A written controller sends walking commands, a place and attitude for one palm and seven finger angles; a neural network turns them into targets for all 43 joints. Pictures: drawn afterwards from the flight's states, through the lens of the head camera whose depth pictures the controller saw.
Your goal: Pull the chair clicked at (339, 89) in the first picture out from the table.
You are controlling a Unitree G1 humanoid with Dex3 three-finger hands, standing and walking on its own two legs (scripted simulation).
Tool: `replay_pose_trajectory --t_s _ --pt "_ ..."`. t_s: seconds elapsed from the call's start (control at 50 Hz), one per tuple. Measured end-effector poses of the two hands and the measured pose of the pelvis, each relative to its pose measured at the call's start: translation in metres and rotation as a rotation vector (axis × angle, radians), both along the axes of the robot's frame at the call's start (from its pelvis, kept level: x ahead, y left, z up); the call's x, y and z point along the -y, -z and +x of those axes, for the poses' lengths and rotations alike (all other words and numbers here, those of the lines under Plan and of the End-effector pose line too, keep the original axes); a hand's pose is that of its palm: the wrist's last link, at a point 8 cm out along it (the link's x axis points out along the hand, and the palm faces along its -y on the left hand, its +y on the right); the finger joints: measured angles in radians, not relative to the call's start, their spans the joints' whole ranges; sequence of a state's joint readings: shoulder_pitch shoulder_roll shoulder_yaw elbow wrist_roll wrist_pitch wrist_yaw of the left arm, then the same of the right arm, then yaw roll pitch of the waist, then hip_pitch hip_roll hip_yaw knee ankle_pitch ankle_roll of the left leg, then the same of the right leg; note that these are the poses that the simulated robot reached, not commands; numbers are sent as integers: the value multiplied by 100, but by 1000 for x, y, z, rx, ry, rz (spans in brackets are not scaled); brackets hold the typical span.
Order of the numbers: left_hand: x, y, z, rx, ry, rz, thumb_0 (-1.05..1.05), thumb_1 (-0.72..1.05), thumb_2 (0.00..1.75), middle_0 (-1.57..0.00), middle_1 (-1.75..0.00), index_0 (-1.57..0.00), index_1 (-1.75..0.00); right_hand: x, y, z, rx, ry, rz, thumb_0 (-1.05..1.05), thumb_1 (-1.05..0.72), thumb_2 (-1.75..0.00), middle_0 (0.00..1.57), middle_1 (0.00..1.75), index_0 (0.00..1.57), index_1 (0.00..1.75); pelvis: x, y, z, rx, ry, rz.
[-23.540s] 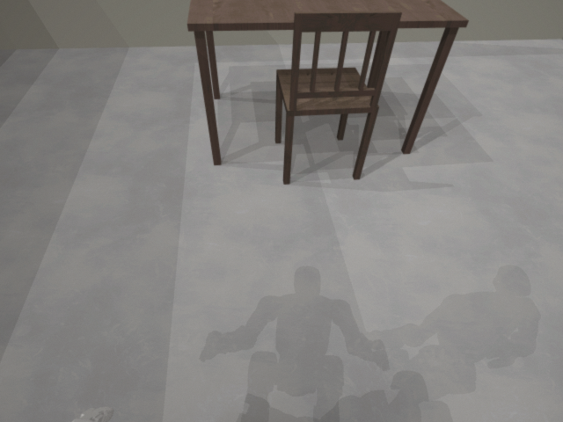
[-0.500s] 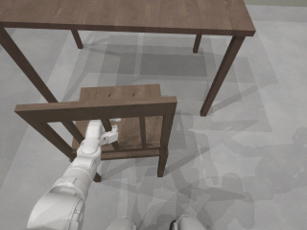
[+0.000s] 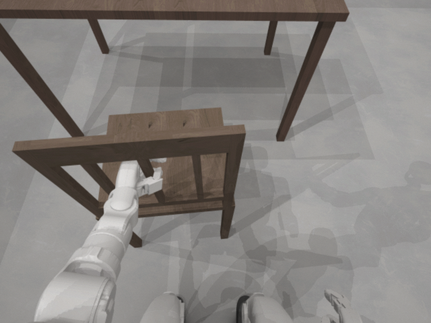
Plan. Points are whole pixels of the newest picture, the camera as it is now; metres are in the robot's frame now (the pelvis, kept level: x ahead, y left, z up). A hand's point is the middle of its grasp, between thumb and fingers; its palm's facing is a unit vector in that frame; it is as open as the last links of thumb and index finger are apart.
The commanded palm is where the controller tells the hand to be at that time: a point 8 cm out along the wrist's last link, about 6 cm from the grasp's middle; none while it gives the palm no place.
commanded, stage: step backward, pulling the chair out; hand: left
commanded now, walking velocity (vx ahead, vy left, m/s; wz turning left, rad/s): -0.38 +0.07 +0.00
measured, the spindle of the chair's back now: (153, 181) +0.40 +0.16 -0.11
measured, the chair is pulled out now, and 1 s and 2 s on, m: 0.36 0.59 0.62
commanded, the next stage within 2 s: stop walking, hand still on the chair in 0.70 s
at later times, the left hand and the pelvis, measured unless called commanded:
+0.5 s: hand (149, 228) +0.28 +0.14 -0.05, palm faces +0.02 -0.98 -0.19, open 5.0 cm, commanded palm +0.28 +0.19 -0.05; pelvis -0.10 +0.00 +0.01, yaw -2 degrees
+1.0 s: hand (141, 301) +0.15 +0.14 -0.05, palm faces +0.00 -0.98 -0.19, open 5.0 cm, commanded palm +0.14 +0.19 -0.03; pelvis -0.20 +0.00 +0.00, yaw -2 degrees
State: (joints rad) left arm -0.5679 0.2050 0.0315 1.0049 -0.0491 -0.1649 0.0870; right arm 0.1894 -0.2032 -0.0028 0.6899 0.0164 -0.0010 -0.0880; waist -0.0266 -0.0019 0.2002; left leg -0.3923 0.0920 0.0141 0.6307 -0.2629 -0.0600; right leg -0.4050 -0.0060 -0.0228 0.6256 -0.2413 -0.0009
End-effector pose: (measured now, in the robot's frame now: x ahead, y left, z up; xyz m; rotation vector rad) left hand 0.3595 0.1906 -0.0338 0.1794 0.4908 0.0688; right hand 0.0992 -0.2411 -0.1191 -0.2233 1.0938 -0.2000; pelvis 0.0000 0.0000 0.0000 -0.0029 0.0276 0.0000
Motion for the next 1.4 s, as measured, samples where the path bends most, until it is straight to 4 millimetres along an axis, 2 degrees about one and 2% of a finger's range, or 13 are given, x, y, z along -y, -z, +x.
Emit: replay_pose_trajectory --t_s 0.12,0.26,0.34,0.46,0.56,0.64,0.74,0.84,0.92,1.0,1.12,1.24,1.4 --pt "4 -2 -24 -23 -34 4 4 73 82 -31 -119 -49 -144 2 10 -38 -37 42 29 0 -90 -90 21 30 20 30 3 -3 -24 3 -9 1" --pt "3 -2 -48 -31 14 -8 3 73 81 -28 -121 -49 -144 17 2 -80 -67 37 -87 0 -90 -90 21 30 20 30 -17 -1 -57 -25 -51 -1" --pt "-1 -2 -66 -22 37 -18 3 74 80 -25 -122 -49 -144 15 -10 -104 -71 50 -114 0 -91 -90 20 30 20 30 -22 -3 -76 -5 -16 20" --pt "-3 -2 -94 -24 16 -12 3 74 81 -27 -122 -49 -144 1 -5 -133 -82 39 -20 0 -90 -90 20 30 20 30 -11 -7 -93 -16 15 -6" --pt "2 -3 -115 -32 -14 4 3 73 82 -30 -118 -49 -144 0 6 -158 -98 60 44 0 -90 -90 20 30 20 30 0 -11 -118 3 33 -34" --pt "8 -5 -131 -58 -17 3 4 73 81 -30 -117 -49 -144 11 0 -175 -81 82 15 0 -90 -90 21 30 20 30 -1 -14 -135 -7 27 4" --pt "10 -5 -151 -62 13 -3 4 73 80 -28 -119 -49 -144 24 -4 -189 -41 81 -67 0 -90 -90 21 30 20 30 -15 -7 -155 -10 -2 -4" --pt "7 -5 -176 -50 41 -17 3 74 80 -25 -121 -49 -144 18 -13 -205 -15 79 -85 0 -91 -90 20 30 20 30 -20 -5 -179 17 20 12" --pt "5 -6 -201 -29 41 -8 3 74 79 -26 -122 -49 -144 5 -11 -215 18 65 -33 0 -91 -90 20 30 20 30 -14 -5 -192 41 31 -6" --pt "4 -7 -225 -28 16 3 2 73 80 -28 -123 -49 -144 -5 -2 -220 26 52 35 0 -90 -90 20 30 20 30 -3 -2 -196 66 28 -3" --pt "7 -7 -250 -41 -12 9 3 72 81 -30 -122 -49 -144 -1 0 -219 47 53 39 0 -90 -90 21 30 20 30 -2 -4 -190 68 26 15" --pt "5 -7 -257 -38 23 11 2 72 82 -29 -124 -49 -144 5 -11 -212 94 72 -13 1 -90 -90 20 30 20 30 -11 -7 -184 78 43 10" --pt "3 -6 -256 -32 60 13 2 70 83 -30 -128 -49 -144 -3 -19 -187 114 67 -6 1 -90 -90 20 30 20 30 -17 -13 -166 66 56 11"
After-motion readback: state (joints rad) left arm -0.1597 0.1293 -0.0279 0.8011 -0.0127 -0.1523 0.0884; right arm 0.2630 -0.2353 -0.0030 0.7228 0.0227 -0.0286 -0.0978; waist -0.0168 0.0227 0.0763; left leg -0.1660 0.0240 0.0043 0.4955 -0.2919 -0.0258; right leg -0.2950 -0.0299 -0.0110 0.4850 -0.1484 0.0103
